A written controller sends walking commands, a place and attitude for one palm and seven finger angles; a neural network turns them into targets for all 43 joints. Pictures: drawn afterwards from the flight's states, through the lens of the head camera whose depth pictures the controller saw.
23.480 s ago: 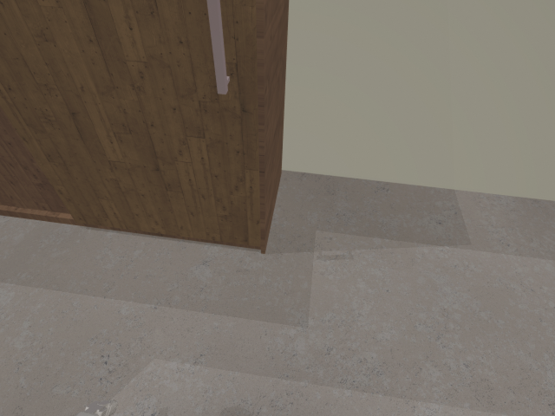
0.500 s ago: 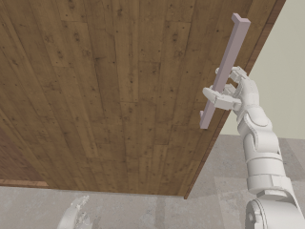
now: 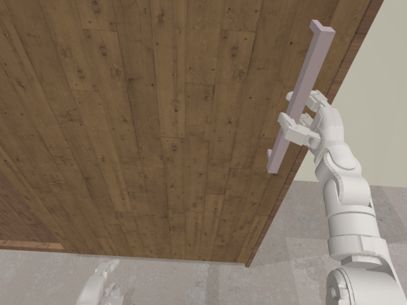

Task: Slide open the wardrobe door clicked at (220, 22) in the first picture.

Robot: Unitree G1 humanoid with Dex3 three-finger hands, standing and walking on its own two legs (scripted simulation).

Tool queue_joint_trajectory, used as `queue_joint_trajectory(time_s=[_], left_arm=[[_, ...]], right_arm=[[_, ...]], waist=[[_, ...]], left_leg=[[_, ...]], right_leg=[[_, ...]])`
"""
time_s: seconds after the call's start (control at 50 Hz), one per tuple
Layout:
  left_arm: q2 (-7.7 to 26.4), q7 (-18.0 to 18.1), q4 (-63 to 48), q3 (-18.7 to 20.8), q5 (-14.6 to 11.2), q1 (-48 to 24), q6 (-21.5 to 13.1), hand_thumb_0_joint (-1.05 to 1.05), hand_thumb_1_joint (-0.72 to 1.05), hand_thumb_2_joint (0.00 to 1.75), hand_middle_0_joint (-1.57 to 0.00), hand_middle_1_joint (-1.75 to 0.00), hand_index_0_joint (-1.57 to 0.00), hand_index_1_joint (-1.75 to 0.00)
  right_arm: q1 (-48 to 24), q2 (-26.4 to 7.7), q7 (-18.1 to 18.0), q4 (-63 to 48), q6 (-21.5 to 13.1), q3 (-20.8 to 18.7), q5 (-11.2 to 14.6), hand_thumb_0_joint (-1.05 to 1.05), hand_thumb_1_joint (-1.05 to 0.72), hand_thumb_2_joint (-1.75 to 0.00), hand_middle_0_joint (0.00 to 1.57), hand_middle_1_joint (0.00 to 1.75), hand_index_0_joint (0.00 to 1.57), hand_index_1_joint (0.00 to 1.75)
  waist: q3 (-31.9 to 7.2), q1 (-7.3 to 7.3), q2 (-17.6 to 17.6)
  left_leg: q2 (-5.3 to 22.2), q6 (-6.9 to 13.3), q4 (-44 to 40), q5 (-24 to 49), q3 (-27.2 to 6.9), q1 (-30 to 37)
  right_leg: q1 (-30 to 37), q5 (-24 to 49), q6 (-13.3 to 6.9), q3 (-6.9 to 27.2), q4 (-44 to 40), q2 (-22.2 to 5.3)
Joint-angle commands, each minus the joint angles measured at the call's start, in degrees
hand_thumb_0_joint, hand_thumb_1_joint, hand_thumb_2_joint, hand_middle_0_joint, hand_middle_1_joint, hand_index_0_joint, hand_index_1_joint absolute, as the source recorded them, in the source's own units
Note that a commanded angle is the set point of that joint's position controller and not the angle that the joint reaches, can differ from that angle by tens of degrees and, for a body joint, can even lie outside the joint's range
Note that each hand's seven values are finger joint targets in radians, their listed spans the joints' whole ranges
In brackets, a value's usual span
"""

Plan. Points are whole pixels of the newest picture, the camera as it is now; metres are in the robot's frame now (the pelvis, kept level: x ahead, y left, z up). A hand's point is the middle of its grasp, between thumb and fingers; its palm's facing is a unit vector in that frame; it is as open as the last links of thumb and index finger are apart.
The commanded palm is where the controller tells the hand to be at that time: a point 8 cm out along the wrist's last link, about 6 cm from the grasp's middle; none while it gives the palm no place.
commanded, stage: grip the handle and tug to test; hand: right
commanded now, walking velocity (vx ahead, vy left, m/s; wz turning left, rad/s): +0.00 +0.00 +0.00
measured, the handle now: (290, 109) +0.46 -0.14 +0.19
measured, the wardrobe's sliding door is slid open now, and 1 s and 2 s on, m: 0.00 0.00 0.05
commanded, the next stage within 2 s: tug the door sideways, standing still in 0.42 s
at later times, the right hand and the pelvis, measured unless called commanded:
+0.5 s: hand (290, 128) +0.40 -0.13 +0.19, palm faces +0.01 +1.00 +0.00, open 6.9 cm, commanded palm +0.35 -0.18 +0.19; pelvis +0.02 +0.00 +0.00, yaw +1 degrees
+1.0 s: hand (282, 125) +0.41 -0.12 +0.19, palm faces +0.05 +1.00 -0.04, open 5.8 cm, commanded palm +0.38 -0.12 +0.19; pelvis +0.01 -0.01 +0.00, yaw -3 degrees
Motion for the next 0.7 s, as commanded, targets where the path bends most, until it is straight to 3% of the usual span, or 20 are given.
queue_joint_trajectory(time_s=[0.0, 0.04, 0.12, 0.14, 0.2, 0.28, 0.36, 0.42, 0.44, 0.5, 0.52, 0.58, 0.68], left_arm=[[6.28, 0.65, -8.73, 2.67, -0.13, -5.82, -2.66, 0.00, 0.90, 0.90, -0.20, -0.30, -0.20, -0.30], [6.03, 0.44, -9.10, 2.77, 0.05, -5.98, -2.98, 0.00, 0.90, 0.90, -0.20, -0.30, -0.20, -0.30], [6.23, 0.18, -9.54, 2.85, 0.08, -6.40, -2.74, 0.00, 0.90, 0.90, -0.20, -0.30, -0.20, -0.30], [6.15, 0.18, -9.80, 2.72, 0.10, -6.71, -2.80, 0.00, 0.90, 0.90, -0.20, -0.30, -0.20, -0.30], [6.50, 0.14, -9.97, 2.81, 0.10, -6.87, -2.43, 0.00, 0.90, 0.90, -0.20, -0.30, -0.20, -0.30], [5.99, -0.09, -10.69, 2.80, 0.01, -7.67, -2.23, 0.00, 0.90, 0.90, -0.20, -0.30, -0.20, -0.30], [5.98, -0.42, -11.25, 3.01, 0.14, -7.85, -1.82, 0.00, 0.90, 0.90, -0.20, -0.30, -0.20, -0.30], [5.97, -0.64, -11.91, 3.12, 0.25, -8.40, -1.47, 0.00, 0.90, 0.90, -0.20, -0.30, -0.20, -0.30], [5.71, -0.78, -12.05, 3.04, 0.21, -8.61, -1.42, 0.00, 0.90, 0.90, -0.20, -0.30, -0.20, -0.30], [5.99, -0.94, -12.23, 3.26, 0.33, -8.47, -0.96, 0.00, 0.90, 0.90, -0.20, -0.30, -0.20, -0.30], [6.10, -0.80, -11.52, 3.14, 0.30, -8.40, -0.74, 0.00, 0.90, 0.90, -0.20, -0.30, -0.20, -0.30], [5.92, -0.10, -9.69, 2.96, 0.20, -7.54, -0.71, 0.00, 0.90, 0.90, -0.20, -0.30, -0.20, -0.30], [5.29, -0.03, -8.59, 2.85, 0.62, -7.26, -1.03, 0.00, 0.90, 0.90, -0.20, -0.30, -0.20, -0.30]], right_arm=[[-26.85, -7.79, 0.05, -13.49, -4.08, -0.93, 0.47, 0.00, -0.90, -0.90, 0.45, 1.40, 0.45, 1.40], [-26.49, -7.18, 0.01, -16.22, -4.50, -0.82, 0.58, 0.00, -0.90, -0.90, 0.45, 1.40, 0.45, 1.40], [-21.21, -8.06, 0.32, -17.66, -4.41, -2.04, 0.78, 0.00, -0.90, -0.90, 0.45, 1.40, 0.45, 1.40], [-22.08, -6.54, 0.57, -18.74, -4.25, -0.48, 0.75, 0.00, -0.90, -0.90, 0.45, 1.40, 0.45, 1.40], [-18.38, -9.33, 0.59, -18.53, -3.38, -3.18, 0.86, 0.00, -0.90, -0.90, 0.45, 1.40, 0.45, 1.40], [-16.30, -7.23, 0.79, -23.10, -2.27, -1.66, 0.77, 0.00, -0.90, -0.90, 0.45, 1.40, 0.45, 1.40], [-10.06, -8.04, 0.73, -26.62, -1.00, -3.34, 1.04, 0.00, -0.90, -0.90, 0.45, 1.40, 0.45, 1.40], [-9.53, -7.42, 0.79, -31.22, -0.25, -2.30, 0.78, 0.00, -0.90, -0.90, 0.45, 1.40, 0.45, 1.40], [-7.38, -5.83, 0.87, -31.27, 0.33, -1.34, 0.91, 0.00, -0.90, -0.90, 0.45, 1.40, 0.45, 1.40], [-4.77, -6.64, 0.63, -33.52, 1.46, -1.92, 0.88, 0.00, -0.90, -0.90, 0.45, 1.40, 0.45, 1.40], [-7.67, -7.94, 0.47, -32.70, 1.92, -2.56, 0.79, 0.00, -0.90, -0.90, 0.45, 1.40, 0.45, 1.40], [-19.78, -3.30, -0.26, -28.38, 3.38, 2.94, 0.27, 0.00, -0.90, -0.90, 0.45, 1.40, 0.45, 1.40], [-23.21, 2.01, -2.43, -25.44, 3.84, 6.84, 0.02, 0.00, -0.90, -0.90, 0.45, 1.40, 0.45, 1.40]], waist=[[-14.11, 0.22, 3.05], [-16.65, -0.22, 1.70], [-17.03, -1.07, 4.05], [-16.95, -0.81, 3.74], [-15.76, -1.69, 4.21], [-16.70, -1.63, 2.62], [-17.43, -2.53, 3.72], [-18.21, -2.57, 1.72], [-17.66, -2.63, 2.07], [-18.15, -2.90, 3.29], [-17.53, -2.23, 2.93], [-14.50, 0.87, 2.03], [-16.46, 1.14, 1.30]], left_leg=[[-0.06, 1.27, -0.82, 13.63, -1.69, 8.12], [0.01, 1.41, -0.23, 15.43, -1.84, 9.30], [-0.02, 1.33, 0.07, 17.44, -1.61, 11.24], [0.03, 1.27, 0.15, 17.66, -1.65, 11.16], [-0.01, 1.30, -0.23, 16.69, -1.78, 11.69], [0.03, 1.26, 0.24, 19.28, -1.68, 12.47], [-0.04, 1.24, 0.96, 23.64, -1.48, 14.20], [0.10, 1.30, 1.52, 25.92, -1.43, 14.80], [0.04, 1.22, 1.72, 26.70, -1.33, 14.47], [-0.09, 1.11, 2.21, 28.76, -1.18, 14.96], [-0.03, 1.06, 1.91, 29.28, -1.27, 14.26], [-0.32, 0.93, 1.06, 24.97, -1.00, 9.34], [-0.21, 1.16, 2.07, 23.53, -0.31, 7.67]], right_leg=[[1.25, 16.63, -0.01, 2.30, -2.45, -0.41], [2.36, 18.29, 0.13, 2.29, -2.17, -0.31], [1.76, 19.67, 0.11, 1.99, -2.29, -0.55], [1.84, 19.59, 0.07, 1.92, -2.31, -0.45], [0.86, 18.49, 0.05, 1.79, -2.61, -0.42], [1.61, 20.59, 0.11, 1.32, -2.35, -0.37], [2.09, 24.74, 0.26, 1.13, -1.95, -0.55], [2.98, 27.80, 0.46, 1.05, -1.64, -0.58], [3.18, 28.79, 0.47, 1.05, -1.34, -0.63], [3.67, 31.81, 0.59, 1.20, -0.81, -0.80], [3.65, 31.45, 0.59, 1.06, -0.78, -0.73], [4.42, 27.90, 0.49, 1.69, -0.32, -0.60], [5.78, 29.79, 1.07, 2.84, 0.94, -0.50]])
